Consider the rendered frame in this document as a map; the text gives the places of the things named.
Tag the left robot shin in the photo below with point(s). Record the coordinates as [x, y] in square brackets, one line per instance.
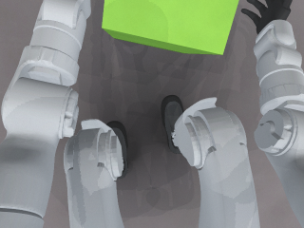
[69, 148]

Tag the right robot upper arm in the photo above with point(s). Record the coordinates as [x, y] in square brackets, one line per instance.
[280, 134]

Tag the carton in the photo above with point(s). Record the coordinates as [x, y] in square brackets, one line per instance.
[184, 26]

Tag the robot right thigh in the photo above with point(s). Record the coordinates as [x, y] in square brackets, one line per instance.
[227, 191]

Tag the robot left forearm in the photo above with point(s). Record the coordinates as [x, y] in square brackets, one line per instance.
[53, 52]

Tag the left robot upper arm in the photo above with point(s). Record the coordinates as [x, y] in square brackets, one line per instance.
[38, 115]

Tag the robot right hand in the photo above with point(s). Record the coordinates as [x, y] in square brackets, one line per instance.
[277, 10]

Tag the robot right forearm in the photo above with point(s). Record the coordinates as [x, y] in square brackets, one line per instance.
[278, 68]

